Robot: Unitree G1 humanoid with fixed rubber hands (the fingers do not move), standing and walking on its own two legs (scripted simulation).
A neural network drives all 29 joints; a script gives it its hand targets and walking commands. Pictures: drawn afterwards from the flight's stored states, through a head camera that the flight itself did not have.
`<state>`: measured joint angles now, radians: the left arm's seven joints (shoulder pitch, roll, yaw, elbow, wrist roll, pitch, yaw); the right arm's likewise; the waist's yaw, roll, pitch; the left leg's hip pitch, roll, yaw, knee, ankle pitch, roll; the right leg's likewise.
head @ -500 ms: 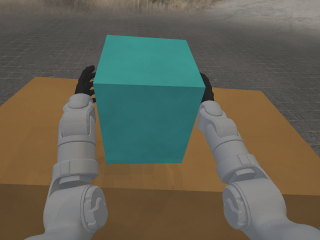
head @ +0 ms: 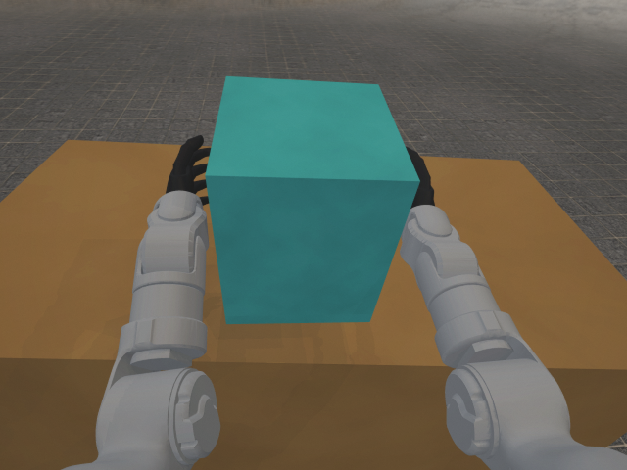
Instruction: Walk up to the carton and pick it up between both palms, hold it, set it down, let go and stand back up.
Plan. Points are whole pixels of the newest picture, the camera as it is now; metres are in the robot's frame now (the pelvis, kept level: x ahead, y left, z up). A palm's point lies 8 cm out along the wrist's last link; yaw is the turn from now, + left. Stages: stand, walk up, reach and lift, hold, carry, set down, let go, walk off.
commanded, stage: set down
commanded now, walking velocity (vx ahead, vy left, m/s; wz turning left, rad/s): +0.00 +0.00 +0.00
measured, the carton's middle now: (301, 205) +0.42 -0.02 +0.18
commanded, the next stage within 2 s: none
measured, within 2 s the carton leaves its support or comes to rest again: neither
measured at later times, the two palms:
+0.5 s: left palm (194, 218) +0.41 +0.12 +0.17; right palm (411, 226) +0.38 -0.17 +0.16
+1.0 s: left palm (201, 230) +0.43 +0.12 +0.13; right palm (406, 238) +0.39 -0.17 +0.13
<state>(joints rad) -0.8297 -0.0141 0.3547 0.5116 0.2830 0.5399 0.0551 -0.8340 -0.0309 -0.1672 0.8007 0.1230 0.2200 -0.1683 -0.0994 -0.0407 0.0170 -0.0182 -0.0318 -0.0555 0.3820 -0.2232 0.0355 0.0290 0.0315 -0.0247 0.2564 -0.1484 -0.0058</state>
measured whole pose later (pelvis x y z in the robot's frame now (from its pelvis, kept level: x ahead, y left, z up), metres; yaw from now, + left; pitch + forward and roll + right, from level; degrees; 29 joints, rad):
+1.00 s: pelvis +0.02 -0.01 +0.00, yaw -1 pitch -2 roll -1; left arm -0.83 0.02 0.35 0.88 0.21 0.24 0.07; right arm -0.77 0.05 -0.37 0.92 -0.09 0.07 -0.14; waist -0.07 -0.03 -0.03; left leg -0.10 -0.02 -0.03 0.37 -0.23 0.03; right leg -0.06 0.03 -0.03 0.27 -0.16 -0.01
